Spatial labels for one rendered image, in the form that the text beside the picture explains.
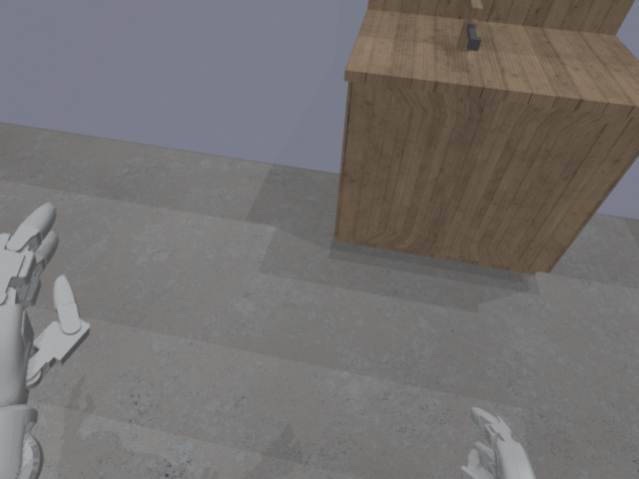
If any counter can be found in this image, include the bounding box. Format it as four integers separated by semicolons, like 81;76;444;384
334;0;639;275

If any robot left forearm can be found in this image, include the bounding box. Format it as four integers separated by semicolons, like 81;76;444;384
0;404;44;479

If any tap lever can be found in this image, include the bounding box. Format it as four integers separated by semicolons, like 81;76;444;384
466;24;481;51

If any robot left hand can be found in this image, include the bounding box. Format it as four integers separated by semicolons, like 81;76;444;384
0;203;90;407

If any robot right hand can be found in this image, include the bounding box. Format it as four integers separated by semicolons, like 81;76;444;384
461;407;536;479

